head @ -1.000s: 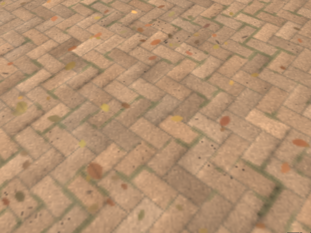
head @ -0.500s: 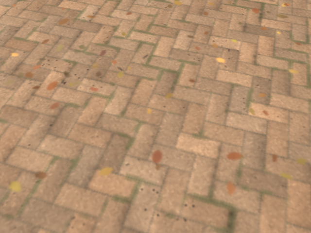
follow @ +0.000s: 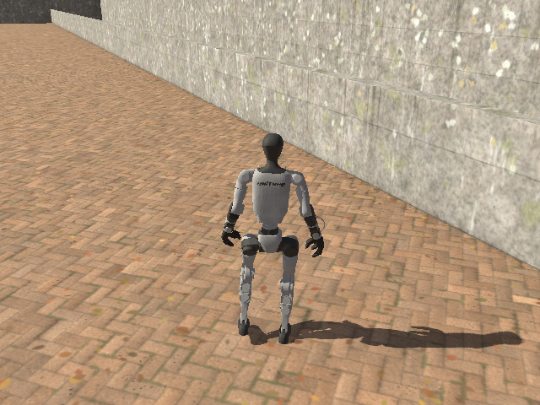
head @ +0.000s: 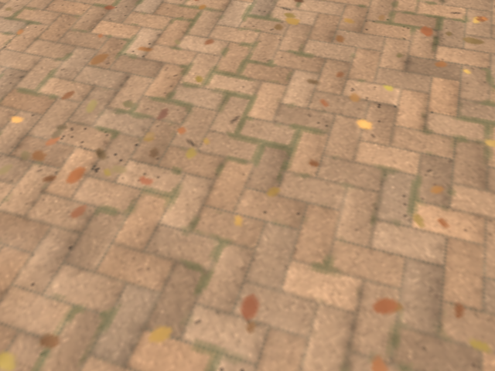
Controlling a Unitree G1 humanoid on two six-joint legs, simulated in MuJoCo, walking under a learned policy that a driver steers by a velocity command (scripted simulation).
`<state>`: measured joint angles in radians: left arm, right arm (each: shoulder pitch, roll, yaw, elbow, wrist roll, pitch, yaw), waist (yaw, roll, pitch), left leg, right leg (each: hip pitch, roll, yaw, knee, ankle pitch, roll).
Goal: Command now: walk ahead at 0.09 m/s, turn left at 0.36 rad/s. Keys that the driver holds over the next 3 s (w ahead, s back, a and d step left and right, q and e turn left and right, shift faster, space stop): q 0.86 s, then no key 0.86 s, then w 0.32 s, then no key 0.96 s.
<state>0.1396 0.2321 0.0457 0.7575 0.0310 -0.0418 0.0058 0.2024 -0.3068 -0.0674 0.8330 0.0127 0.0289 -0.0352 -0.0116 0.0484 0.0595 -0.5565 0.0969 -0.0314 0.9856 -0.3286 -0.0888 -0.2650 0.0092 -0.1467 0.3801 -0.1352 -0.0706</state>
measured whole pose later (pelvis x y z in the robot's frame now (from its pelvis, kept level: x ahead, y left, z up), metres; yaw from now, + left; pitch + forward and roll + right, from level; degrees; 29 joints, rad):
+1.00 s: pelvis +0.07 +0.02 +0.00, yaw +34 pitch +1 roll +0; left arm 0.14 0.27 0.07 0.79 0.00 0.01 0.03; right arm 0.17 -0.32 -0.08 0.66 0.01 0.06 -0.01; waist 0.02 0.02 0.07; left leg -0.42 0.02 -0.04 0.85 -0.43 -0.09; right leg -0.21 -0.05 -0.07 0.42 -0.23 0.00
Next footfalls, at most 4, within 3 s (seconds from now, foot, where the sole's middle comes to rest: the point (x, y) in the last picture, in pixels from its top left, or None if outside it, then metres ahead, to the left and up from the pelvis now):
0.22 left None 0.07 0.15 -0.78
0.70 right None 0.17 -0.06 -0.78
1.10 left None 0.02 0.16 -0.78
1.40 right None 0.16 -0.05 -0.78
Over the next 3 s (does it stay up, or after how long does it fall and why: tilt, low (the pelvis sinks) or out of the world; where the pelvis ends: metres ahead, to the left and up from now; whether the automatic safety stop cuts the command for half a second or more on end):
stays up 0.27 0.20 0.00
